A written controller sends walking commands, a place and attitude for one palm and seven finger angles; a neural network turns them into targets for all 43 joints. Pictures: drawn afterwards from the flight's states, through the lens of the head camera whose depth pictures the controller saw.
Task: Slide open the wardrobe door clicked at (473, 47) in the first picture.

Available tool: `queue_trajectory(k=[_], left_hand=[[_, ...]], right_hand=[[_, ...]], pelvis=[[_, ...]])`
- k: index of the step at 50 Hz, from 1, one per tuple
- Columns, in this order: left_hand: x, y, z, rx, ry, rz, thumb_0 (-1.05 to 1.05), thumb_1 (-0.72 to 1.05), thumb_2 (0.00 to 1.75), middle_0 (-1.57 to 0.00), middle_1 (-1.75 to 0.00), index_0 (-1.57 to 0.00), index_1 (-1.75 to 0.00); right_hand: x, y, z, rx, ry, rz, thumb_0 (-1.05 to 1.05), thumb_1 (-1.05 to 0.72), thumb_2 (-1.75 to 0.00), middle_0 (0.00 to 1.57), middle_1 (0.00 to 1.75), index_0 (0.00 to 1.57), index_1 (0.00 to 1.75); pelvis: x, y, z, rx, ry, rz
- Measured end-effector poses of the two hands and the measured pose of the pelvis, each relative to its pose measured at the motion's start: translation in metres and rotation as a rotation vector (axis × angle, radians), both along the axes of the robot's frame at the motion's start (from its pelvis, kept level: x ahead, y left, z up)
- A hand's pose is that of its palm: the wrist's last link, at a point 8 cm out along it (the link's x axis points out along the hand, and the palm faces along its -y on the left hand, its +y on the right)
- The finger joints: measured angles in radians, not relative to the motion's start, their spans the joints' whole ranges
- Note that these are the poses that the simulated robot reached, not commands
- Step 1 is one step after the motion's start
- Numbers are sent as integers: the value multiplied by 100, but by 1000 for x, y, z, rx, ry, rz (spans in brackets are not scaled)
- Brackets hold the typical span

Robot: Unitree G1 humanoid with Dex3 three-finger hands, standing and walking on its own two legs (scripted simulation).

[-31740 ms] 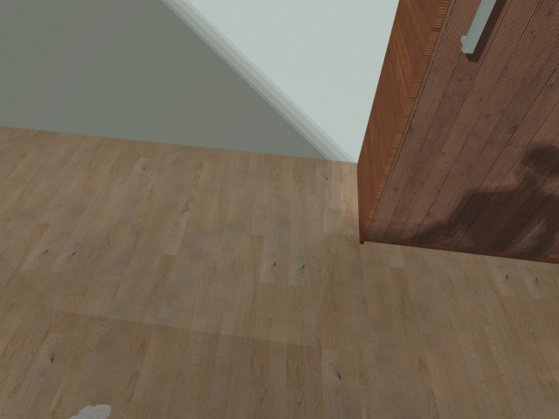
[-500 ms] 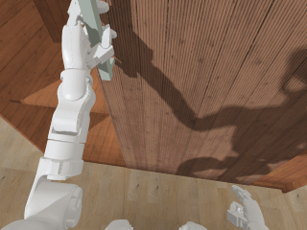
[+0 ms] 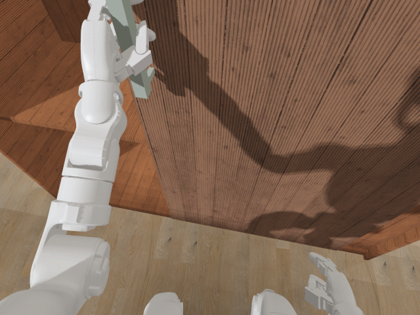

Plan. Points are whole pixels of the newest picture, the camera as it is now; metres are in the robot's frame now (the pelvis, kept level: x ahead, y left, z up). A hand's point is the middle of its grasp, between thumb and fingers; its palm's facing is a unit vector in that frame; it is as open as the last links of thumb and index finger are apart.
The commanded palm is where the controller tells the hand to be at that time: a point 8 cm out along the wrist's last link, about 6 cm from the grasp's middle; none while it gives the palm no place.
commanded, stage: stop walking and hold the door there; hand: left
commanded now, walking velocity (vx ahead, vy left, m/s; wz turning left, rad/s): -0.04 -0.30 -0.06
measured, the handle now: (131, 20) +0.46 +0.21 +0.26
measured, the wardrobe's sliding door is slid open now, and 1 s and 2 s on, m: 0.60 0.60 0.60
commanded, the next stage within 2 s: none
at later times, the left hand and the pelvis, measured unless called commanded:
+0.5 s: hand (146, 48) +0.43 +0.18 +0.24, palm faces +0.44 -0.89 -0.12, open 6.3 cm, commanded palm +0.39 +0.22 +0.21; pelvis +0.02 -0.07 +0.00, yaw -4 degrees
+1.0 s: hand (145, 48) +0.42 +0.18 +0.24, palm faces +0.47 -0.87 -0.14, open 6.1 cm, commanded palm +0.38 +0.22 +0.21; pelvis +0.00 -0.09 +0.01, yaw -7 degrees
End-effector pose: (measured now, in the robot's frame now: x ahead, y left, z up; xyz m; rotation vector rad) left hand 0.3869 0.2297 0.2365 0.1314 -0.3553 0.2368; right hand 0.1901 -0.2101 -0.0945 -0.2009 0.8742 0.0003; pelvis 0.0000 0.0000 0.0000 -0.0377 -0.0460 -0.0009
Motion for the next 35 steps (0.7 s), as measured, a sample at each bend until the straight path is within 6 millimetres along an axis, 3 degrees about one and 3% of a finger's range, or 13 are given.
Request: queue_trajectory(k=[5, 9, 13, 20, 27, 35], left_hand=[[-1, -3, 1, -2, 13, 68, -4, 72, 84, -45, -140, -23, -131], [-1, -1, 1, 98, 3, 148, -9, 66, 83, -45, -140, -25, -130], [-3, -3, 4, 120, 44, 216, -12, 63, 82, -45, -140, -27, -130], [-3, -5, 3, 48, 44, 203, -8, 65, 82, -45, -140, -29, -133], [-4, -8, 4, 10, 70, 216, -7, 69, 80, -45, -140, -26, -132], [-6, -10, 6, 15, 115, 256, -9, 69, 76, -45, -140, -26, -134]], right_hand=[[7, -16, 3, 36, -9, 33, 1, -90, -90, 20, 30, 20, 30], [18, -48, -6, 68, -63, 6, 1, -90, -90, 20, 30, 21, 30], [16, -91, -8, 8, -109, -87, 1, -90, -89, 20, 30, 21, 30], [-17, -142, 12, -164, -97, -195, 1, -90, -90, 20, 30, 20, 30], [-55, -150, 28, -160, -126, -268, 1, -90, -90, 19, 30, 20, 30], [-98, -155, 11, -128, -53, -326, 1, -90, -90, 20, 30, 20, 30]], pelvis=[[5, -33, 3, -27, -1, -10], [13, -66, -10, 2, 20, -15], [12, -73, -8, 17, 28, 6], [15, -70, -6, 20, 22, -9], [15, -76, 3, 20, 17, -87], [5, -90, 3, 22, 23, -100]])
